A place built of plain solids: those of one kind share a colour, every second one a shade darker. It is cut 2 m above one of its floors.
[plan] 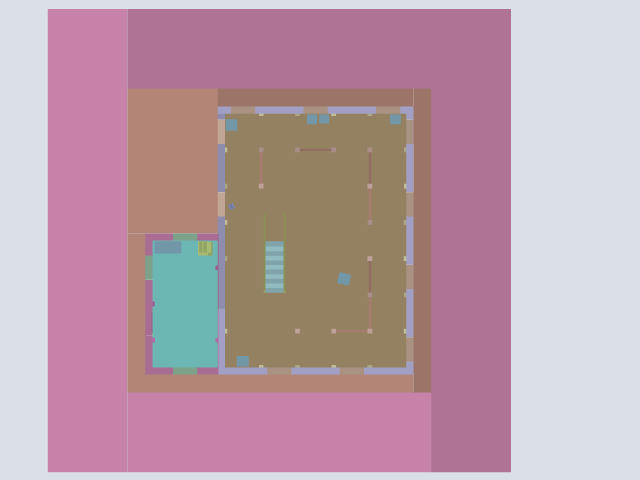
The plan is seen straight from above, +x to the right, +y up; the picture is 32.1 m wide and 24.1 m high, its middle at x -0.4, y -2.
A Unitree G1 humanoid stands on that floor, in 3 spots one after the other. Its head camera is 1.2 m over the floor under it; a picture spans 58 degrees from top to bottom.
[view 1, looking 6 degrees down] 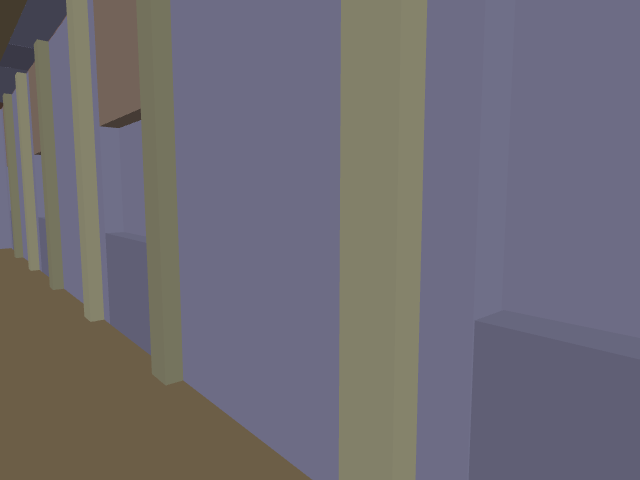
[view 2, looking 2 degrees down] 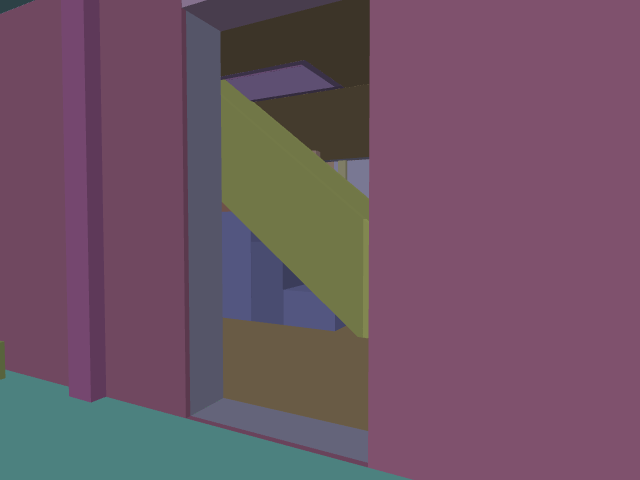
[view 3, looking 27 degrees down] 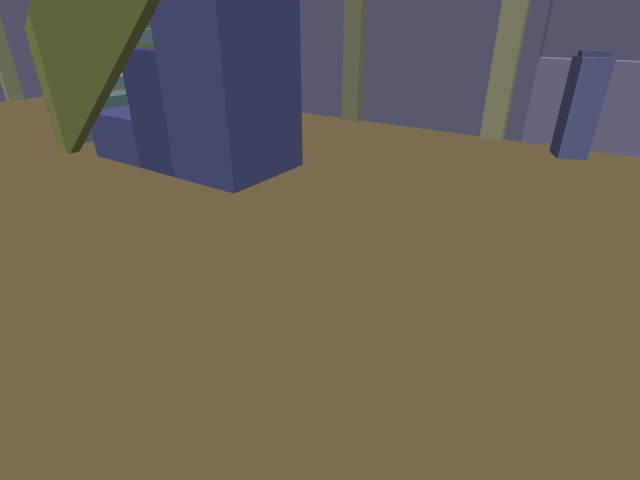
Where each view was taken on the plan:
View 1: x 2.83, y -7.49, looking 49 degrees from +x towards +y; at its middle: wall_storey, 1.69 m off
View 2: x -7.51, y -6.19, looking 27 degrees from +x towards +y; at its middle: wall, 4.81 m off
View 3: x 0.00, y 0.00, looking -146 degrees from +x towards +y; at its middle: floor_storey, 2.64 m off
